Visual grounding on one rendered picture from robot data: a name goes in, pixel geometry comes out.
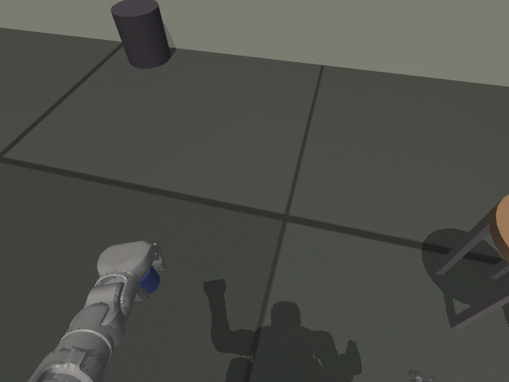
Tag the stool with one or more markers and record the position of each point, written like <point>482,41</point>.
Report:
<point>495,222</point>

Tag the left robot arm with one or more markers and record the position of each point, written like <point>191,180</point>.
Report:
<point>88,344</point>

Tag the left robot hand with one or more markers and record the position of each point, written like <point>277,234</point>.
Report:
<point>133,258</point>

